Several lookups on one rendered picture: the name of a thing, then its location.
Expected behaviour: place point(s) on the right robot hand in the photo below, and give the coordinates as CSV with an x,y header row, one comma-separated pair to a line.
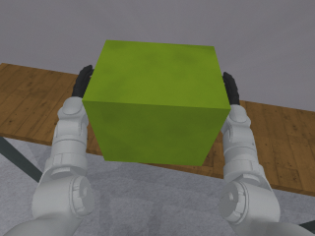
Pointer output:
x,y
231,89

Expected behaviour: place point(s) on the carton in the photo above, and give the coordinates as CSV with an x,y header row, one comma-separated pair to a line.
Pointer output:
x,y
160,103

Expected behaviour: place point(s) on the robot left forearm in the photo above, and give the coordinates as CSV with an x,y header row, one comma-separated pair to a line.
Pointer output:
x,y
69,144

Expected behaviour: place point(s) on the robot right upper arm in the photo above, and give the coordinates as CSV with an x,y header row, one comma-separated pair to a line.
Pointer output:
x,y
254,211

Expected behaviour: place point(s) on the robot right forearm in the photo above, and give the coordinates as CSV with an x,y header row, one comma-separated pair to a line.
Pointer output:
x,y
239,150

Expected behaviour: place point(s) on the table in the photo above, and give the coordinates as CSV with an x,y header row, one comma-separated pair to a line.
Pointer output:
x,y
284,137

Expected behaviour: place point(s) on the robot left upper arm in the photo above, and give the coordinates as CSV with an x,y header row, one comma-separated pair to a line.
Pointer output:
x,y
59,207

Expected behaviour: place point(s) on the left robot hand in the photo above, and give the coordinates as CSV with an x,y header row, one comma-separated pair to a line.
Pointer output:
x,y
82,81

